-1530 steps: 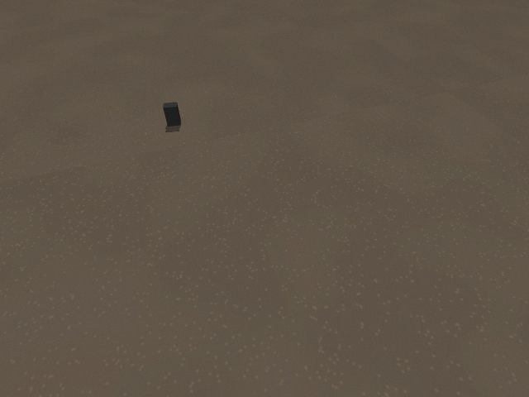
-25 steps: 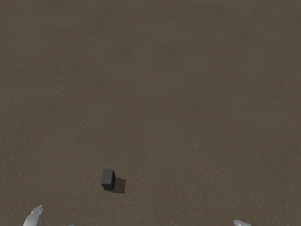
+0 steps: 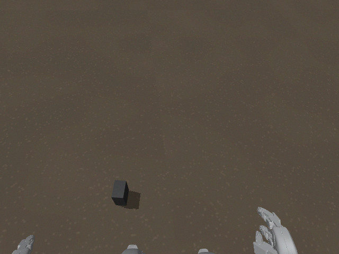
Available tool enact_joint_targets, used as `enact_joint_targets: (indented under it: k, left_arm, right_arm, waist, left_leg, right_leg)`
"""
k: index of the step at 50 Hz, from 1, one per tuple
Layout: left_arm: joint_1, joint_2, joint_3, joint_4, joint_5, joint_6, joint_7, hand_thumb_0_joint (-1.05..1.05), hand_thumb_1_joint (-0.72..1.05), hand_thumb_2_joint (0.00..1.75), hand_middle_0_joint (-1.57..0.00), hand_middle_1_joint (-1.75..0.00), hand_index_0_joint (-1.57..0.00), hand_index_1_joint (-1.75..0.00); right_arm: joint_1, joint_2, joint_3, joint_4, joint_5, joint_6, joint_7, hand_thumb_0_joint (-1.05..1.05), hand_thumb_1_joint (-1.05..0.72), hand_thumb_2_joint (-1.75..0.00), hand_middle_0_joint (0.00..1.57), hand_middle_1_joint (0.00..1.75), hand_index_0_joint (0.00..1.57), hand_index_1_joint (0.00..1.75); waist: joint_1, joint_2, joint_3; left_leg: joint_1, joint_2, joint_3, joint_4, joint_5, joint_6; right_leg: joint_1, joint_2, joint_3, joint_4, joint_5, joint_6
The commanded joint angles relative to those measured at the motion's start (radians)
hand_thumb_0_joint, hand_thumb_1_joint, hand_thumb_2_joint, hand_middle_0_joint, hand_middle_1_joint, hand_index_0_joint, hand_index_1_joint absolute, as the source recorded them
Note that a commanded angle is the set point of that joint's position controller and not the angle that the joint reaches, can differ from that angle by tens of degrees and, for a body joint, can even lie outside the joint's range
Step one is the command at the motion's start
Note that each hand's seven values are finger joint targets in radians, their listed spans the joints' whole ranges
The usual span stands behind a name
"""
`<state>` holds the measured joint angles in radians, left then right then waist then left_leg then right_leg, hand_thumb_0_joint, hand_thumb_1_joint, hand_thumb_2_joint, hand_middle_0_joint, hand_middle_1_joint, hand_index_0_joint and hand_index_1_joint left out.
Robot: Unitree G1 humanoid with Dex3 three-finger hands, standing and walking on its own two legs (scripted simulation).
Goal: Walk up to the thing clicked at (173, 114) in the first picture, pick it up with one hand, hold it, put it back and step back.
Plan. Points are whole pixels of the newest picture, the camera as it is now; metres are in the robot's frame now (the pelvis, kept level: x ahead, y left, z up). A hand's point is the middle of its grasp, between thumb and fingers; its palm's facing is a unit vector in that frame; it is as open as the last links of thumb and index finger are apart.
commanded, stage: go down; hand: left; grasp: from above
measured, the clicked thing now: (120, 193) +0.48 +0.22 -0.63
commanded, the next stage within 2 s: approach in 1.96 s
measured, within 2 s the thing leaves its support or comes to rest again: neither
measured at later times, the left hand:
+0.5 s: hand out of the picture +0.16 +0.32 -0.17, palm faces +0.22 -0.93 -0.29, open 17.5 cm
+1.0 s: hand (45, 218) +0.28 +0.38 -0.25, palm faces +0.32 -0.93 -0.18, open 17.2 cm
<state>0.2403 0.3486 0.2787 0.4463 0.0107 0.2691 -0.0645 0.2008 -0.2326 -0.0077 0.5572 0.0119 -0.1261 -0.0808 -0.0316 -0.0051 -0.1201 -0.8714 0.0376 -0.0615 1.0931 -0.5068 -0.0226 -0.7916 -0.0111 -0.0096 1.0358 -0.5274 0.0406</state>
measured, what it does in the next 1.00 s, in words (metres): lowers itself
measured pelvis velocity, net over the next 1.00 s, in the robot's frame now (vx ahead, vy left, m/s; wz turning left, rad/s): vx -0.07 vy -0.01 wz -0.06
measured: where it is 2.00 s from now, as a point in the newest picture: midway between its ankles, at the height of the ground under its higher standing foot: outside the picture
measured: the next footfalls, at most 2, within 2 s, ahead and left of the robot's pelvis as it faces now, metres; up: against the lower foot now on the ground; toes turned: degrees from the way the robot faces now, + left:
none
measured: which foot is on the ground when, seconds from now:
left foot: down 0.00-1.00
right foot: down 0.00-1.00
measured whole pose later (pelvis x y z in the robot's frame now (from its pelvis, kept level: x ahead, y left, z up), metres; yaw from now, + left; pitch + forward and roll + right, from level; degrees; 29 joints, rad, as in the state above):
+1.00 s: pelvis -0.07 -0.01 -0.21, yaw -4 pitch +33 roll -5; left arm -0.39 0.68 0.74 0.96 -0.13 -0.32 -0.42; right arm 0.13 -0.31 0.04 0.66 -0.03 -0.14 -0.03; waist -0.04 -0.03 -0.16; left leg -1.83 0.03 -0.12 1.89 -0.65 -0.05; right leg -1.75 0.02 -0.02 1.86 -0.70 0.04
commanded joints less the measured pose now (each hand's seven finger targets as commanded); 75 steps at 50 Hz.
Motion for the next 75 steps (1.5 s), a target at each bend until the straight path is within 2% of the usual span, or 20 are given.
enact_joint_targets:
  k: [1,10,14,16,18,20,26,27,30,32,33,37,40,43,49,56,61,66,71,75]
  left_arm:
    - [0.063,0.193,0.083,-0.162,-0.007,-0.011,0.001,0.00,-0.57,0.05,-0.07,-0.06,-0.07,-0.06]
    - [0.105,0.213,0.126,-0.218,-0.027,-0.053,-0.028,0.00,-0.57,0.03,-0.07,-0.03,-0.07,-0.04]
    - [0.114,0.228,0.158,-0.226,-0.035,-0.077,-0.029,0.00,-0.53,0.03,-0.07,-0.02,-0.07,-0.02]
    - [0.051,0.257,0.179,-0.219,-0.040,-0.101,-0.030,0.00,-0.52,0.02,-0.06,0.00,-0.06,-0.01]
    - [-0.056,0.237,0.159,-0.180,-0.051,-0.139,-0.043,0.00,-0.55,0.00,-0.07,0.00,-0.07,0.00]
    - [-0.170,0.295,0.205,-0.100,-0.060,-0.201,-0.056,0.00,-0.56,0.00,-0.07,0.00,-0.07,0.00]
    - [-0.373,0.428,0.294,0.006,-0.110,-0.412,-0.165,0.00,-0.61,0.02,-0.07,-0.04,-0.07,-0.04]
    - [-0.368,0.410,0.294,0.072,-0.121,-0.431,-0.184,0.00,-0.61,0.05,-0.06,-0.07,-0.07,-0.07]
    - [-0.439,0.495,0.354,0.147,-0.126,-0.480,-0.221,0.00,-0.61,0.13,-0.05,-0.13,-0.06,-0.14]
    - [-0.435,0.512,0.378,0.208,-0.128,-0.491,-0.239,0.00,-0.61,0.16,-0.04,-0.14,-0.04,-0.14]
    - [-0.468,0.564,0.422,0.159,-0.131,-0.502,-0.243,0.00,-0.61,0.16,-0.04,-0.14,-0.04,-0.15]
    - [-0.511,0.575,0.459,0.248,-0.144,-0.528,-0.273,0.00,-0.60,0.16,-0.04,-0.13,-0.03,-0.14]
    - [-0.594,0.637,0.507,0.252,-0.154,-0.566,-0.294,0.00,-0.56,0.17,-0.03,-0.13,-0.03,-0.14]
    - [-0.660,0.633,0.508,0.332,-0.161,-0.607,-0.314,0.00,-0.51,0.19,-0.02,-0.14,-0.02,-0.14]
    - [-0.815,0.726,0.536,0.349,-0.164,-0.677,-0.367,0.00,-0.40,0.17,-0.02,-0.13,-0.02,-0.13]
    - [-0.884,0.823,0.601,0.359,-0.164,-0.691,-0.402,0.00,-0.41,0.17,-0.01,-0.12,-0.01,-0.12]
    - [-0.889,0.873,0.636,0.383,-0.159,-0.676,-0.407,0.00,-0.41,0.16,-0.01,-0.11,-0.01,-0.11]
    - [-0.925,0.852,0.629,0.426,-0.160,-0.681,-0.416,0.00,-0.43,0.17,-0.01,-0.13,-0.01,-0.13]
    - [-1.025,0.900,0.626,0.440,-0.150,-0.702,-0.425,0.00,-0.41,0.17,-0.01,-0.13,-0.02,-0.13]
    - [-1.081,0.951,0.627,0.444,-0.140,-0.715,-0.438,0.00,-0.43,0.18,-0.01,-0.15,-0.02,-0.14]
  right_arm:
    - [0.027,-0.156,-0.065,-0.136,-0.007,-0.051,-0.017,0.00,-0.85,-0.89,0.20,0.30,0.20,0.30]
    - [0.031,-0.157,-0.070,-0.157,-0.011,-0.068,-0.005,0.00,-0.88,-0.90,0.20,0.30,0.20,0.30]
    - [0.028,-0.146,-0.063,-0.165,-0.013,-0.073,-0.002,0.00,-0.89,-0.90,0.20,0.30,0.20,0.30]
    - [0.020,-0.158,-0.069,-0.163,-0.013,-0.079,-0.003,0.00,-0.90,-0.90,0.20,0.30,0.20,0.30]
    - [0.000,-0.159,-0.062,-0.162,-0.011,-0.089,-0.005,0.00,-0.91,-0.90,0.20,0.30,0.20,0.30]
    - [0.002,-0.171,-0.062,-0.133,-0.015,-0.103,-0.005,0.00,-0.91,-0.90,0.20,0.30,0.20,0.30]
    - [0.011,-0.206,-0.063,-0.097,-0.019,-0.133,-0.002,0.00,-0.88,-0.89,0.20,0.30,0.20,0.30]
    - [0.012,-0.214,-0.061,-0.091,-0.017,-0.132,-0.002,0.00,-0.88,-0.89,0.20,0.30,0.20,0.30]
    - [0.024,-0.240,-0.059,-0.076,-0.017,-0.118,0.002,0.00,-0.88,-0.89,0.20,0.30,0.20,0.30]
    - [0.028,-0.252,-0.059,-0.058,-0.017,-0.104,0.007,0.00,-0.87,-0.89,0.20,0.30,0.20,0.30]
    - [0.017,-0.257,-0.053,-0.079,-0.020,-0.101,0.009,0.00,-0.87,-0.89,0.20,0.30,0.20,0.30]
    - [0.023,-0.263,-0.051,-0.044,-0.025,-0.082,0.021,0.00,-0.88,-0.90,0.20,0.30,0.20,0.30]
    - [0.023,-0.267,-0.046,-0.020,-0.028,-0.068,0.024,0.00,-0.87,-0.89,0.20,0.30,0.20,0.30]
    - [0.023,-0.263,-0.041,0.008,-0.034,-0.060,0.029,0.00,-0.86,-0.89,0.20,0.30,0.20,0.30]
    - [0.031,-0.286,-0.029,0.030,-0.046,-0.045,0.034,0.00,-0.85,-0.89,0.20,0.30,0.20,0.30]
    - [0.059,-0.306,-0.015,0.061,-0.060,-0.025,0.040,0.00,-0.87,-0.90,0.20,0.30,0.20,0.30]
    - [0.049,-0.315,-0.007,0.066,-0.061,-0.007,0.050,0.00,-0.88,-0.90,0.20,0.30,0.20,0.30]
    - [0.037,-0.311,-0.003,0.068,-0.064,0.004,0.059,0.00,-0.88,-0.90,0.20,0.30,0.20,0.30]
    - [0.038,-0.319,0.006,0.068,-0.071,0.008,0.063,0.00,-0.88,-0.90,0.20,0.30,0.20,0.30]
    - [0.039,-0.336,0.010,0.072,-0.077,0.010,0.062,0.00,-0.87,-0.90,0.20,0.30,0.20,0.30]
  waist:
    - [-0.006,0.100,-0.239]
    - [0.015,0.122,-0.276]
    - [0.020,0.110,-0.260]
    - [0.010,0.109,-0.248]
    - [-0.021,0.085,-0.206]
    - [-0.028,0.079,-0.181]
    - [-0.006,0.120,-0.345]
    - [-0.006,0.119,-0.365]
    - [0.026,0.165,-0.442]
    - [0.050,0.175,-0.495]
    - [0.066,0.182,-0.547]
    - [0.061,0.145,-0.582]
    - [0.053,0.134,-0.599]
    - [0.030,0.101,-0.538]
    - [0.017,0.157,-0.561]
    - [0.041,0.213,-0.681]
    - [0.051,0.234,-0.652]
    - [0.022,0.190,-0.574]
    - [-0.012,0.176,-0.547]
    - [-0.012,0.236,-0.567]
  left_leg:
    - [0.195,-0.009,0.032,-0.112,0.393,0.024]
    - [0.144,-0.004,0.015,-0.057,0.408,0.023]
    - [0.080,-0.014,0.029,-0.036,0.293,0.027]
    - [0.041,-0.012,0.025,-0.025,0.228,0.028]
    - [-0.025,-0.010,0.023,0.005,0.128,0.033]
    - [-0.119,-0.013,0.023,0.061,0.043,0.038]
    - [-0.242,-0.011,0.012,0.213,-0.040,0.037]
    - [-0.251,-0.011,0.005,0.230,-0.041,0.035]
    - [-0.257,-0.007,-0.013,0.274,-0.016,0.025]
    - [-0.245,-0.008,-0.010,0.314,0.060,0.024]
    - [-0.250,-0.011,-0.001,0.341,0.119,0.027]
    - [-0.309,-0.014,0.002,0.424,0.199,0.038]
    - [-0.357,-0.010,-0.001,0.476,0.191,0.043]
    - [-0.478,-0.008,0.000,0.523,0.085,0.046]
    - [-0.529,-0.001,-0.003,0.586,-0.007,0.039]
    - [-0.517,0.003,0.003,0.667,0.080,0.035]
    - [-0.554,0.004,-0.006,0.707,0.133,0.034]
    - [-0.682,0.007,0.008,0.750,0.017,0.043]
    - [-0.759,0.007,0.008,0.788,-0.053,0.046]
    - [-0.734,0.012,-0.003,0.794,-0.109,0.041]
  right_leg:
    - [0.073,0.025,-0.041,-0.080,0.340,-0.050]
    - [-0.018,0.027,-0.048,0.006,0.311,-0.058]
    - [-0.037,0.023,-0.037,0.007,0.255,-0.056]
    - [-0.081,0.024,-0.036,0.022,0.201,-0.057]
    - [-0.160,0.023,-0.030,0.041,0.119,-0.054]
    - [-0.245,0.019,-0.024,0.093,0.049,-0.054]
    - [-0.410,0.009,0.022,0.251,-0.048,-0.057]
    - [-0.440,0.012,0.014,0.283,-0.044,-0.058]
    - [-0.524,0.018,-0.007,0.364,-0.027,-0.067]
    - [-0.550,0.022,-0.016,0.402,0.020,-0.071]
    - [-0.535,0.023,-0.015,0.419,0.065,-0.072]
    - [-0.573,0.033,-0.034,0.484,0.124,-0.074]
    - [-0.607,0.037,-0.036,0.527,0.117,-0.071]
    - [-0.675,0.041,-0.038,0.564,0.037,-0.069]
    - [-0.767,0.043,-0.039,0.631,-0.033,-0.073]
    - [-0.792,0.046,-0.059,0.725,0.028,-0.079]
    - [-0.841,0.049,-0.074,0.786,0.060,-0.083]
    - [-0.877,0.054,-0.078,0.805,-0.007,-0.077]
    - [-0.907,0.056,-0.086,0.835,-0.055,-0.074]
    - [-0.964,0.059,-0.095,0.871,-0.086,-0.076]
